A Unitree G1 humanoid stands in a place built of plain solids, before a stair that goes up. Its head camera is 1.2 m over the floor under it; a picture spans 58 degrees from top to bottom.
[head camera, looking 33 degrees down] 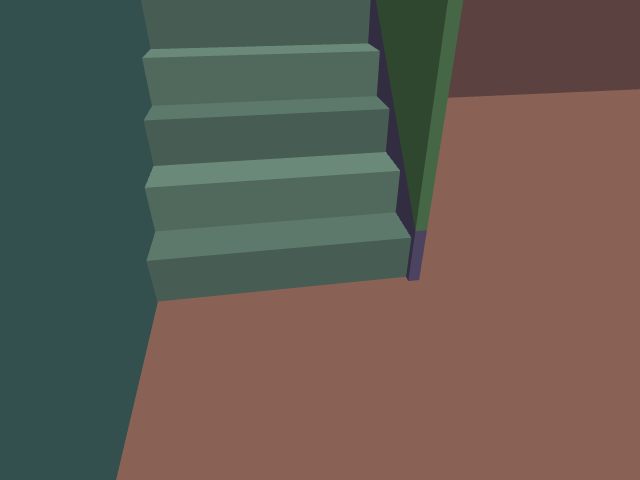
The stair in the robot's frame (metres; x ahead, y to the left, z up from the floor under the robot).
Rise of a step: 0.21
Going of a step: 0.22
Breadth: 1.08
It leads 9 degrees to the left of straight ahead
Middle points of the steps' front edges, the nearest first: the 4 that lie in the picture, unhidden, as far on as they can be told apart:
1.46 0.15 0.21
1.68 0.18 0.42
1.90 0.21 0.63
2.12 0.25 0.84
